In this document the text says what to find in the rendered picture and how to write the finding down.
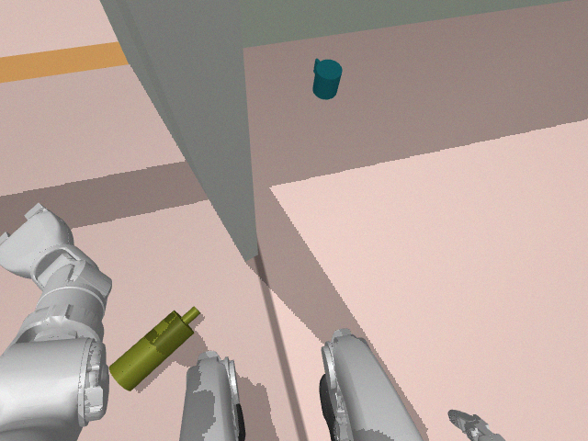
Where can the right robot foot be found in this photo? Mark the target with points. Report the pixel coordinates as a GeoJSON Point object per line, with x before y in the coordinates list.
{"type": "Point", "coordinates": [327, 409]}

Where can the right robot hand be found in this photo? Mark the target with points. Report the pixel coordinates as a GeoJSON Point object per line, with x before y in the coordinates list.
{"type": "Point", "coordinates": [475, 428]}

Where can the left robot arm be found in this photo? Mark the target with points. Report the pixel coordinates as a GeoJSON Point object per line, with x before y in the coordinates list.
{"type": "Point", "coordinates": [53, 376]}

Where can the left robot hand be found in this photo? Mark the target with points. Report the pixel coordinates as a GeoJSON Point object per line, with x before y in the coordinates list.
{"type": "Point", "coordinates": [42, 230]}

